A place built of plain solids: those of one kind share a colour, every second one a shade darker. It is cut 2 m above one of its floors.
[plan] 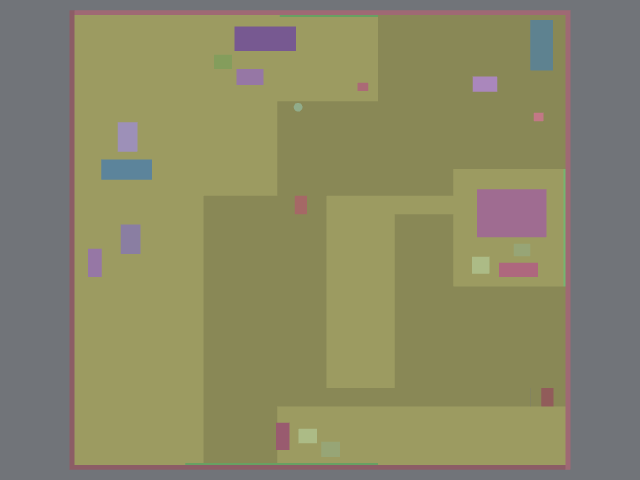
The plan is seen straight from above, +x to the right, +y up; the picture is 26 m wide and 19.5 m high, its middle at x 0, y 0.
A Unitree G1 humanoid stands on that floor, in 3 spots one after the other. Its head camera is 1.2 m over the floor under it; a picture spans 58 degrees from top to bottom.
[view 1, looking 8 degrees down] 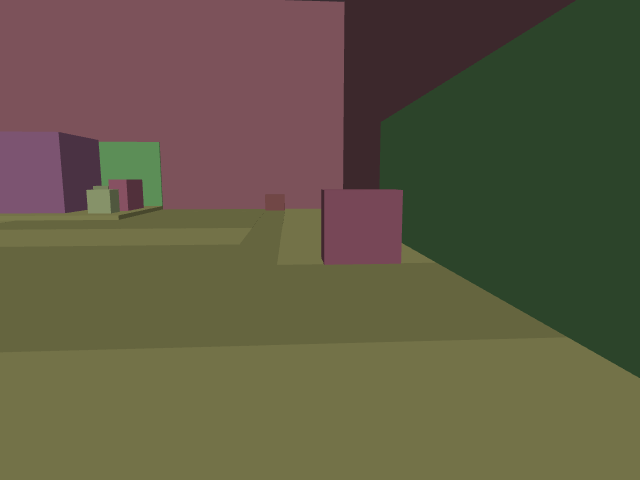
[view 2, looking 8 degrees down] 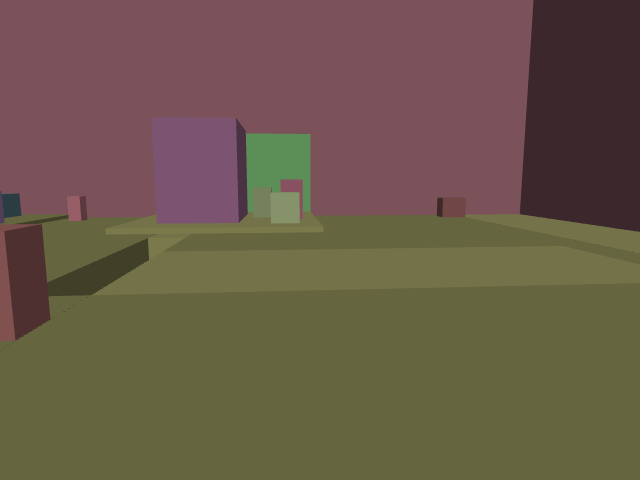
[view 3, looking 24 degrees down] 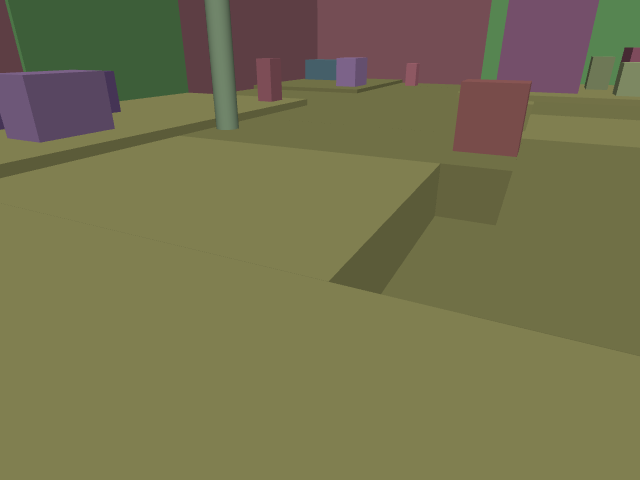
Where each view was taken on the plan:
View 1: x -7.77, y -6.95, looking -4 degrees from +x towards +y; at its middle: floor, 8.62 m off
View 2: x -4.32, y -0.95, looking -5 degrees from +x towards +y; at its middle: floor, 8.63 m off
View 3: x -6.66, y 0.91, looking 26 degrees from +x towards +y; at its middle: floor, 2.95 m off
